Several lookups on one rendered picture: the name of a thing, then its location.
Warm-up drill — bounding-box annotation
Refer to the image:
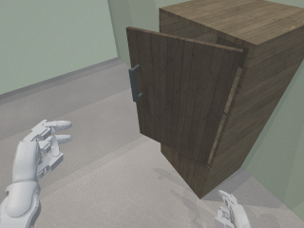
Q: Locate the robot left hand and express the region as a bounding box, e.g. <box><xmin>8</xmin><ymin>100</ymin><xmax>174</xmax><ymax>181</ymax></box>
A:
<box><xmin>12</xmin><ymin>120</ymin><xmax>72</xmax><ymax>183</ymax></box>

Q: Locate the cupboard door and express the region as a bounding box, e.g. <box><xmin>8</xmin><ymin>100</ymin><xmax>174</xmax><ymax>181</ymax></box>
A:
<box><xmin>126</xmin><ymin>27</ymin><xmax>244</xmax><ymax>165</ymax></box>

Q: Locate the robot right hand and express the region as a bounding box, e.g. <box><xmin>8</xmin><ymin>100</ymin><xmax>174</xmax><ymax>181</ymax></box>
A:
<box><xmin>215</xmin><ymin>190</ymin><xmax>252</xmax><ymax>228</ymax></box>

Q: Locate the handle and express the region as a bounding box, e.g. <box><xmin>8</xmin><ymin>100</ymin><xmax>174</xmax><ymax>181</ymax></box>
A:
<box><xmin>128</xmin><ymin>65</ymin><xmax>143</xmax><ymax>103</ymax></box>

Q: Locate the left robot forearm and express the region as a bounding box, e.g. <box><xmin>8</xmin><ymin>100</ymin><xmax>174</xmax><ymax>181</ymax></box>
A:
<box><xmin>0</xmin><ymin>180</ymin><xmax>42</xmax><ymax>228</ymax></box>

